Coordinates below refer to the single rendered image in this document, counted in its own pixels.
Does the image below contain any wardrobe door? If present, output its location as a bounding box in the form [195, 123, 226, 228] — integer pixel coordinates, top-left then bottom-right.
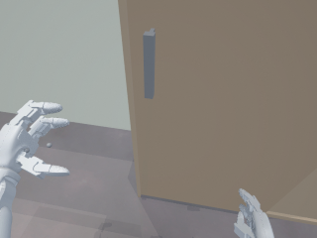
[127, 0, 317, 213]
[269, 169, 317, 219]

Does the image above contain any left robot forearm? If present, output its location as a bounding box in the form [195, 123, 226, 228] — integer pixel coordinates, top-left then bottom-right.
[0, 166, 21, 238]

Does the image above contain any robot right hand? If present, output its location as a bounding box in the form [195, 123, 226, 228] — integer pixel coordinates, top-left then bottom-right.
[234, 188, 274, 238]

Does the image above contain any handle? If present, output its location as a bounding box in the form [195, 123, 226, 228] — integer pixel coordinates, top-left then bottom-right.
[143, 28, 156, 99]

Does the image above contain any robot left hand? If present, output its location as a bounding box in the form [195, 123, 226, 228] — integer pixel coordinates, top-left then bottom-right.
[0, 100, 70, 179]

